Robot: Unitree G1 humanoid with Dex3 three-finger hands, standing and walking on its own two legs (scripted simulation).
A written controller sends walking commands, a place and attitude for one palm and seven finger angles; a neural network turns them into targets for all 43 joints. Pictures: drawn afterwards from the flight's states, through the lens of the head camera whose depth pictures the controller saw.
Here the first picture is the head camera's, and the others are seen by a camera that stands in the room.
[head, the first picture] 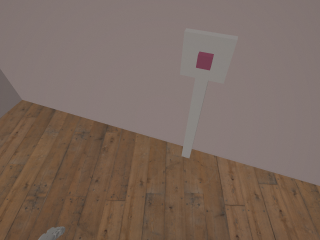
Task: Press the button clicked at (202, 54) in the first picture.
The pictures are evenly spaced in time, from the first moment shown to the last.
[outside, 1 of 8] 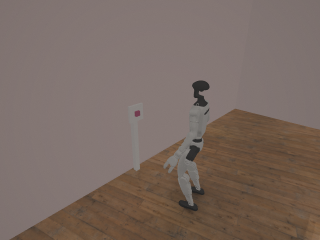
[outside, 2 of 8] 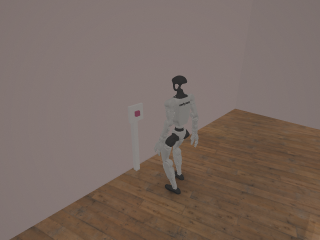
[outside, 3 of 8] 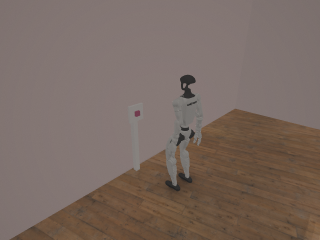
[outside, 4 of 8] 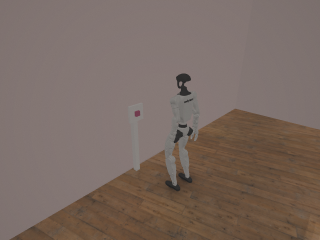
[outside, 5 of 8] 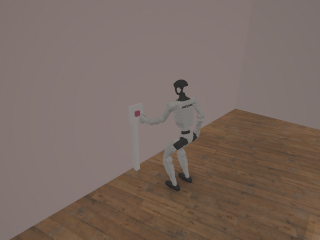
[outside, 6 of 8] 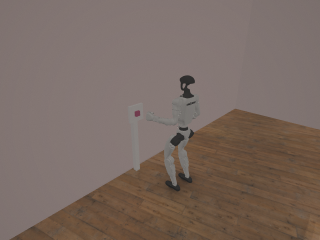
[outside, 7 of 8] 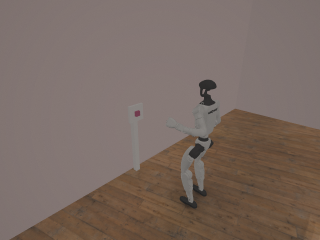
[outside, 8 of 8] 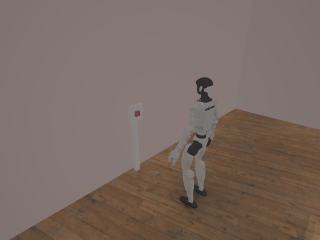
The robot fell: no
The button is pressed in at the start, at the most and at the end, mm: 0 13 0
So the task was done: yes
